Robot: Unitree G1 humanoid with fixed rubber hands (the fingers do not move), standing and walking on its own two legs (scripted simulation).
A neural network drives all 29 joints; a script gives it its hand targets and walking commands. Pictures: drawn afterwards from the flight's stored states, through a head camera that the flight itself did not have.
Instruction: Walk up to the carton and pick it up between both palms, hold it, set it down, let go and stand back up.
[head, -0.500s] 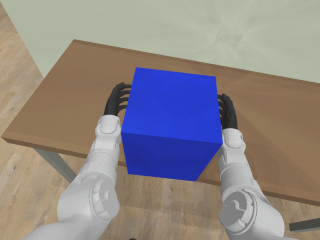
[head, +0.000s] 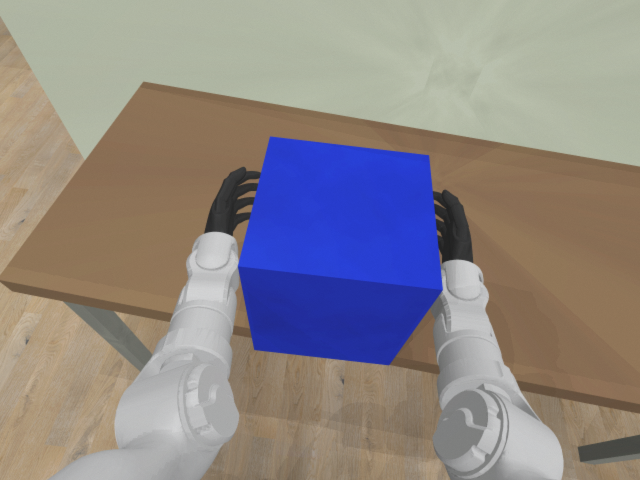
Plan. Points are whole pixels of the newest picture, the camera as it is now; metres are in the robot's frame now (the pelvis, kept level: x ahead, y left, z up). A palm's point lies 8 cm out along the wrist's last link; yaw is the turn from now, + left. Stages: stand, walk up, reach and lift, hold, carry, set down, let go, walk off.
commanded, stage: reach and lift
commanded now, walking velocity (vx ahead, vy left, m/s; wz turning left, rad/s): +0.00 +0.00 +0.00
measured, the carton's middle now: (334, 260) +0.41 +0.01 -0.01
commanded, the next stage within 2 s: none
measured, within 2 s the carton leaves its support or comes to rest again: leaves its support in 0.70 s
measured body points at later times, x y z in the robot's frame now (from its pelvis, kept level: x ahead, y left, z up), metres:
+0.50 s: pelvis +0.00 +0.00 +0.00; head +0.06 +0.03 +0.45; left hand +0.42 +0.16 +0.04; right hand +0.41 -0.14 +0.05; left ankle +0.02 +0.10 -0.75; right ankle -0.03 -0.10 -0.75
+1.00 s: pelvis -0.01 +0.00 +0.00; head +0.00 +0.03 +0.45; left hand +0.40 +0.16 +0.08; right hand +0.39 -0.14 +0.08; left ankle +0.02 +0.10 -0.75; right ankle -0.03 -0.10 -0.75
